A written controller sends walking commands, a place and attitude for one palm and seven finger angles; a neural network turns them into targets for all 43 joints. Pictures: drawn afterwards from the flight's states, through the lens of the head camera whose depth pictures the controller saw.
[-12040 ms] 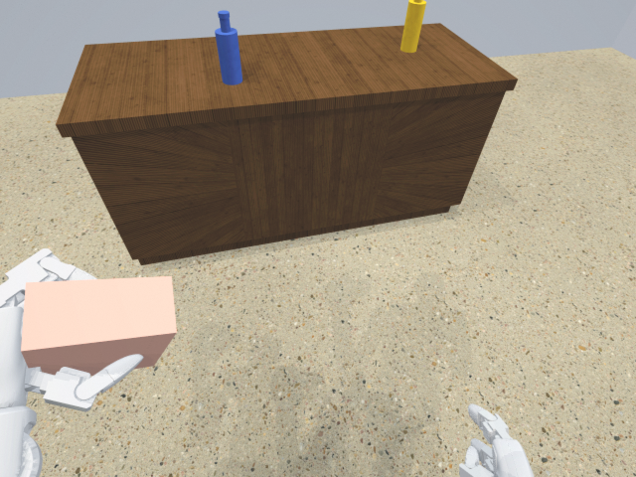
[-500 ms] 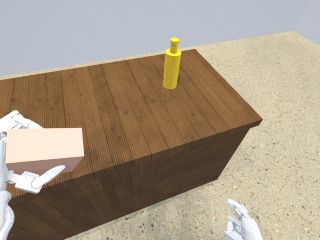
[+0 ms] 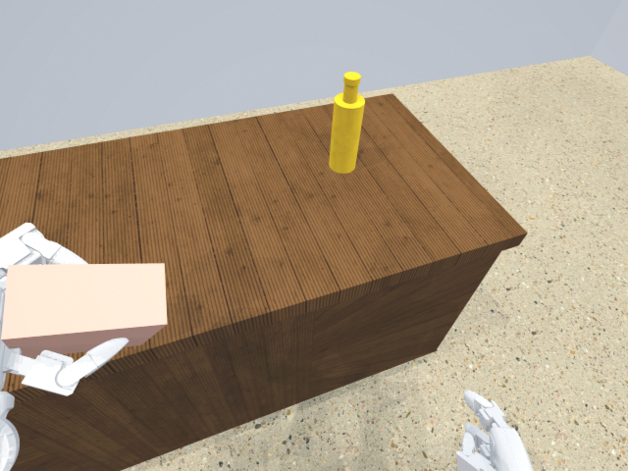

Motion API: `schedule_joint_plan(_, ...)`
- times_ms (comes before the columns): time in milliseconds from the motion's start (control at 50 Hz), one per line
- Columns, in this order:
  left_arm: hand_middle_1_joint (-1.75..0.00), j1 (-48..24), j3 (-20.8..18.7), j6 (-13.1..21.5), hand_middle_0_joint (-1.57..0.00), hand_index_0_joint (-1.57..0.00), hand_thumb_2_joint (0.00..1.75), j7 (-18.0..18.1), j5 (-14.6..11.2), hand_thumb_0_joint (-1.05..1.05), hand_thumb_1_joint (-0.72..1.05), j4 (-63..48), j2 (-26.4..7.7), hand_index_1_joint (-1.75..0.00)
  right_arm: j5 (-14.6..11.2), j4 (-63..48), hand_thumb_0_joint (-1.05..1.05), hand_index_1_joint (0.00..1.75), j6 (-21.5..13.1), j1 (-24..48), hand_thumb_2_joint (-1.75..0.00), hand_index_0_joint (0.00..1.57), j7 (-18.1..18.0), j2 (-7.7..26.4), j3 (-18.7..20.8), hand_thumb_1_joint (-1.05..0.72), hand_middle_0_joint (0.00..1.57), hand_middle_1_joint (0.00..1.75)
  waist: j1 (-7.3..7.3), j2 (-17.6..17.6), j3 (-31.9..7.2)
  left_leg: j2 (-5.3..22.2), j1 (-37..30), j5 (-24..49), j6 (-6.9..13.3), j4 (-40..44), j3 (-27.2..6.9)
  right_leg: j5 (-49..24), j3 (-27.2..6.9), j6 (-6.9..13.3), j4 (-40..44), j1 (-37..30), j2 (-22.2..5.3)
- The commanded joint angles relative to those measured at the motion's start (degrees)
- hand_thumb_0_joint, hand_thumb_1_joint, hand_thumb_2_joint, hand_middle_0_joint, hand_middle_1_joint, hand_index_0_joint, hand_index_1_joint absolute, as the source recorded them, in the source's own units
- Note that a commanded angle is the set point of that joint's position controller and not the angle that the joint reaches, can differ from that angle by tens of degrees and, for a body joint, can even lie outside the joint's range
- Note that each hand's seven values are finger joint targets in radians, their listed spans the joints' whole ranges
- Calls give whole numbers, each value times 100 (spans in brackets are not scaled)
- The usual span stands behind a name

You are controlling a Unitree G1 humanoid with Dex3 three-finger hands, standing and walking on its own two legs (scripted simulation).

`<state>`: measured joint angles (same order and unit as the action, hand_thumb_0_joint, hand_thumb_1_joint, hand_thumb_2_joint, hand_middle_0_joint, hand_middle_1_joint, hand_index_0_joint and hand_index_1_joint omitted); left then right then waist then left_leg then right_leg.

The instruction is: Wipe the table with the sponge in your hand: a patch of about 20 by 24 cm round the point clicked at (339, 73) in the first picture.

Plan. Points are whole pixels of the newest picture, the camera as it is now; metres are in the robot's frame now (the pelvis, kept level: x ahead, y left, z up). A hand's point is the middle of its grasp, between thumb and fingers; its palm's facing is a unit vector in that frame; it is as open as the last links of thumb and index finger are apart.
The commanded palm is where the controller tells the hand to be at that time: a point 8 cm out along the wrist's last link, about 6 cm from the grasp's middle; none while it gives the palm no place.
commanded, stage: shuffle to correct the standing spot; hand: left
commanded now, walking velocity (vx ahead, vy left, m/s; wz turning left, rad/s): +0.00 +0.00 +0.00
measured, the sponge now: (109, 311) +0.22 +0.22 +0.16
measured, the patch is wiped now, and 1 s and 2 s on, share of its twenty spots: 0.00 0.00 0.00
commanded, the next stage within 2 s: none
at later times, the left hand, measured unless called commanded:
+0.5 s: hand (110, 272) +0.26 +0.23 +0.16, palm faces +0.39 -0.83 -0.39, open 9.5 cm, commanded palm +0.21 +0.26 +0.18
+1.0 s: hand (184, 228) +0.33 +0.18 +0.16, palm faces +0.32 -0.83 -0.45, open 9.5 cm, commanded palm +0.25 +0.22 +0.18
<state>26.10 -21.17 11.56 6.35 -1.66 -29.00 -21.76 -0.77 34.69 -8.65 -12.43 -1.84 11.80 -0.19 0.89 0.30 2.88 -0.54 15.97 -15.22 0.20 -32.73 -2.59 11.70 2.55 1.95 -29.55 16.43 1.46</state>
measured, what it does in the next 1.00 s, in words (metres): steps on the spot: left foot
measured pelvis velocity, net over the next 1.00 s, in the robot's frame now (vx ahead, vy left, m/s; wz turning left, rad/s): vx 0.08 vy -0.06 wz -0.03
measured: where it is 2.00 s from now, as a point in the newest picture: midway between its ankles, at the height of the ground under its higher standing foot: outside the picture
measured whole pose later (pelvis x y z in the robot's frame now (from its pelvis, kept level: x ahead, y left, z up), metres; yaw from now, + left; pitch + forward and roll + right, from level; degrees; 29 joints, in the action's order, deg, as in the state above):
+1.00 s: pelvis +0.08 -0.06 -0.01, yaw -2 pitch -2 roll +2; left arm 20.0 -22.4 7.9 4.1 -2.0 -28.0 -23.8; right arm -0.5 31.4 -4.2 -7.7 1.0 7.1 -2.2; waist 0.4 2.7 7.7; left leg 2.6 19.2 -10.9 -2.7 -32.5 -0.6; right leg 20.2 0.8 1.7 -54.5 26.4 1.2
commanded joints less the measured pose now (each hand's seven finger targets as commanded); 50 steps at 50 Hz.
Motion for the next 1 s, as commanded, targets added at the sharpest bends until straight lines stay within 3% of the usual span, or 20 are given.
schedule_joint_plan(0,-160,-403,-628,288,-120,-120,130,164,-98,0,10,-662,-798,-160,-24,-769,0,30,-204,390,-90,20,-65,694,294,-90,20,30,-105,-106,-607,234,-218,-335,234,467,-242,1047,-1036,291,858,204,-819)
schedule_joint_plan(160,-160,-1166,-327,239,-120,-120,130,93,72,0,10,-741,-721,-160,-4,-769,0,30,-152,554,-90,20,-82,669,228,-90,20,30,-63,-1013,-404,925,335,-1504,547,1680,-1244,855,-75,-67,-11,-270,-4)
schedule_joint_plan(240,-160,-956,-487,242,-120,-120,130,101,97,0,10,-1121,-944,-160,13,-799,0,30,-211,490,-90,20,32,687,258,-90,20,30,-10,-778,-713,757,120,-412,484,1053,-852,347,-86,65,477,-746,-85)
schedule_joint_plan(380,-160,-605,-677,201,-120,-120,130,132,-147,0,10,-991,-976,-160,-11,-761,0,30,-58,414,-90,20,10,612,281,-90,20,30,-90,196,-795,157,460,-178,213,-556,139,633,-1619,853,686,-636,-1083)
schedule_joint_plan(440,-160,-590,-763,169,-120,-120,130,140,-203,0,10,-1016,-1035,-160,-23,-748,0,30,18,483,-90,20,-14,626,259,-90,20,30,-160,-124,-919,322,-317,756,255,48,17,-267,-978,618,-66,-348,-787)
schedule_joint_plan(480,-160,-514,-709,186,-120,-120,130,117,-182,0,10,-1006,-984,-160,0,-813,0,30,75,558,-90,20,-26,666,230,-90,20,30,-153,-1131,-810,933,-703,1605,559,523,-952,-342,-157,136,-789,162,-114)
schedule_joint_plan(520,-160,-602,-690,220,-120,-120,130,60,-87,0,10,-1165,-1022,-160,38,-848,0,30,106,568,-90,20,15,625,225,-90,20,30,-89,-1306,-625,1070,-591,2261,592,410,-1128,-161,27,85,-168,11,-3)
schedule_joint_plan(560,-160,-565,-753,209,-120,-120,130,32,-114,0,10,-1237,-1085,-160,-19,-888,0,30,81,609,-90,20,56,595,217,-90,20,30,-25,-570,-915,821,-116,2892,374,-418,-480,-1134,-16,225,461,-1091,-106)
schedule_joint_plan(580,-160,-379,-815,176,-120,-120,130,47,-161,0,10,-1183,-1101,-160,-75,-943,0,30,85,491,-90,20,70,660,318,-90,20,30,2,114,-1188,529,382,2931,258,-1486,-18,-1856,-575,560,435,-1829,-462)
schedule_joint_plan(600,-160,-143,-848,141,-120,-120,130,71,-219,0,10,-1122,-1076,-160,-116,-1014,0,30,92,452,-90,20,83,686,385,-90,20,30,63,967,-1348,65,1260,2145,121,-2765,453,-2722,-1474,1076,511,-2472,-1072)
schedule_joint_plan(620,-160,-149,-842,203,-120,-120,130,95,-300,0,10,-1204,-1013,-160,-155,-1074,0,30,68,443,-90,20,102,734,443,-90,20,30,86,1230,-1231,-112,2122,-498,24,-3439,352,-3611,-2055,1554,550,-2852,-1687)
schedule_joint_plan(640,-160,287,-1000,211,-120,-120,130,132,-307,0,10,-995,-1074,-160,-161,-1005,0,30,98,422,-90,20,123,677,380,-90,20,30,135,833,-1077,37,2535,-1326,61,-3566,69,-3799,-2349,1656,582,-2820,-1920)
schedule_joint_plan(700,-160,-105,-821,342,-120,-120,130,91,-238,0,10,-1546,-977,-160,-60,-977,0,30,288,471,-90,20,191,413,132,-90,20,30,18,-72,-491,567,1623,-1194,181,-1800,87,-3182,-1585,1222,633,-1330,-1634)
schedule_joint_plan(740,-160,-742,-744,365,-120,-120,130,100,-259,0,10,-1761,-1030,-160,21,-862,0,30,215,561,-90,20,102,367,111,-90,20,30,-211,-333,-809,92,-556,598,130,67,790,-2681,-533,729,44,-336,-884)
schedule_joint_plan(760,-160,-735,-641,394,-120,-120,130,111,-214,0,10,-1498,-931,-160,42,-811,0,30,187,464,-90,20,61,417,145,-90,20,30,-279,-702,-1165,65,-1565,1323,173,330,684,-2062,-149,468,-796,66,-563)
schedule_joint_plan(800,-160,-1095,-481,343,-120,-120,130,100,-144,0,10,-1546,-877,-160,87,-970,0,30,211,506,-90,20,37,683,353,-90,20,30,-224,-1836,-1089,1995,-2504,2228,901,1281,-2024,1206,-284,-47,-3196,1739,111)
schedule_joint_plan(840,-160,-1301,-579,214,-120,-120,130,-58,-174,0,10,-942,-945,-160,-54,-1036,0,30,209,703,-90,20,98,684,349,-90,20,30,-152,-756,-393,2487,-1001,734,1562,1915,-2924,1399,-889,-216,-4604,1965,260)
schedule_joint_plan(860,-160,-1232,-562,107,-120,-120,130,-80,-115,0,10,-845,-998,-160,55,-955,0,30,180,838,-90,20,126,485,222,-90,20,30,-121,-552,-261,2242,-718,1060,1477,1937,-2577,1160,-794,-127,-4628,2049,37)
schedule_joint_plan(920,-160,-615,-851,124,-120,-120,130,-114,-58,0,10,-1560,-1217,-160,8,-1088,0,30,196,812,-90,20,252,542,273,-90,20,30,126,-1333,-743,1690,421,695,1015,1445,-859,962,-562,-11,-2701,485,-454)
schedule_joint_plan(980,-160,365,-1093,217,-120,-120,130,-92,-84,0,10,-1752,-1352,-160,-70,-1289,0,30,181,529,-90,20,313,515,213,-90,20,30,220,-1195,-1226,1177,1591,-1114,445,536,-91,365,110,-20,-605,-1645,-171)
